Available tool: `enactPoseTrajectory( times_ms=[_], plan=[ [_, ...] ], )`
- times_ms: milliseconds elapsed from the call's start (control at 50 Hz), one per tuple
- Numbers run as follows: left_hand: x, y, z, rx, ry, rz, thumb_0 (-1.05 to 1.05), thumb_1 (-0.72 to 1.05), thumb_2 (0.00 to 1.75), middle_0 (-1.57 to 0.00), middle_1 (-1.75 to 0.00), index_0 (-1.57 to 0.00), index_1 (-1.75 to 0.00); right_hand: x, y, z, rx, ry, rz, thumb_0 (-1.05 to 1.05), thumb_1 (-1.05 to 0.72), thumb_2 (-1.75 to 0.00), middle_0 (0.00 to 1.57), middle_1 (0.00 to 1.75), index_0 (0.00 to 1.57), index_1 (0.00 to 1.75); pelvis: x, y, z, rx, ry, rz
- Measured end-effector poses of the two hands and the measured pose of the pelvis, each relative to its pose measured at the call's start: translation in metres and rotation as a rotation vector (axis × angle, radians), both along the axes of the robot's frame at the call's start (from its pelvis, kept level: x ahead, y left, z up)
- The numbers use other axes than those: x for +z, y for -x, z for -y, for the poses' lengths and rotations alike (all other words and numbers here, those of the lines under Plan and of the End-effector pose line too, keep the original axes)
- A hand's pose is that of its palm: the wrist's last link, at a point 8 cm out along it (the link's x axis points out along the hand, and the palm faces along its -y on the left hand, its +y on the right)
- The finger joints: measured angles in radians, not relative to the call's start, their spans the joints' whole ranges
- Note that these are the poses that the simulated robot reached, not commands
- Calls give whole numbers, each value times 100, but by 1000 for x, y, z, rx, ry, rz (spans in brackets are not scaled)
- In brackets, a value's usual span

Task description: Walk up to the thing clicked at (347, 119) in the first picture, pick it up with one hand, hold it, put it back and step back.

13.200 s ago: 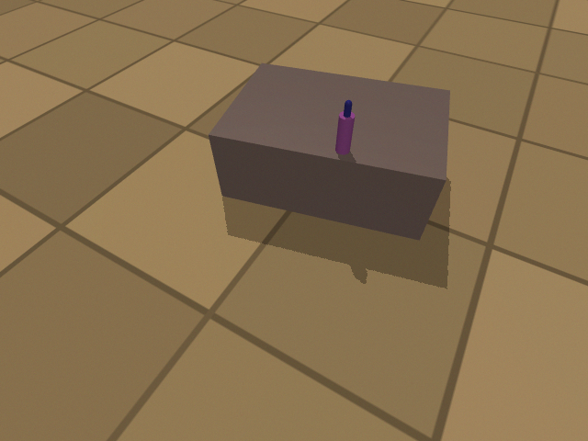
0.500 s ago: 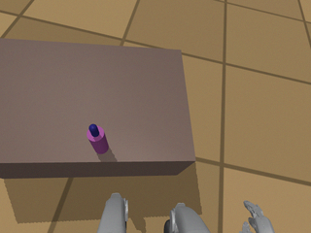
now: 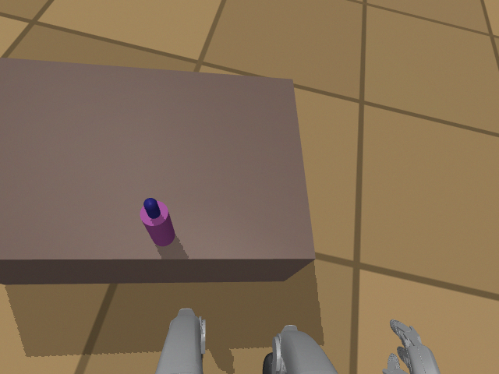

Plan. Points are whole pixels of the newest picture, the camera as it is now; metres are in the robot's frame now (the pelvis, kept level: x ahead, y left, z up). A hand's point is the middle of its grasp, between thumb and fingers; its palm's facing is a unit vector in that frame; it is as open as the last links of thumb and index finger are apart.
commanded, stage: go down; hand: left
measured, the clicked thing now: (157, 221) +0.41 +0.19 -0.22
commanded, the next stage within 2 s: approach in 1.42 s
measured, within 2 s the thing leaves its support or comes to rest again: neither
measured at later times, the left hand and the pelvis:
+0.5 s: hand out of the picture +0.33 +0.40 +0.05, palm faces +0.17 -0.99 +0.01, open 17.3 cm; pelvis +0.00 +0.00 +0.00, yaw +0 degrees
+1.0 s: hand out of the picture +0.34 +0.40 +0.06, palm faces +0.18 -0.98 +0.02, open 17.2 cm; pelvis -0.01 +0.00 -0.01, yaw +0 degrees
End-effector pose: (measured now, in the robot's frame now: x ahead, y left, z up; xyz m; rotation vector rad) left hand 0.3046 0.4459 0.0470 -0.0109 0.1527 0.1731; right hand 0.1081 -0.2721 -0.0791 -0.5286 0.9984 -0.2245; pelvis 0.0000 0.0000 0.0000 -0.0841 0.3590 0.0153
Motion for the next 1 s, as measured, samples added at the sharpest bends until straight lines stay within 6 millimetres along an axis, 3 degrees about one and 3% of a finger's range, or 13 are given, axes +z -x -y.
enactPoseTrajectory(
  times_ms=[1000],
  plan=[
    [10,-2,-3,8,3,111,-2,-47,9,-5,-6,-3,-8,-5,6,1,0,6,1,1,-88,-89,21,30,21,30,-6,6,2,0,2,-8]
  ],
)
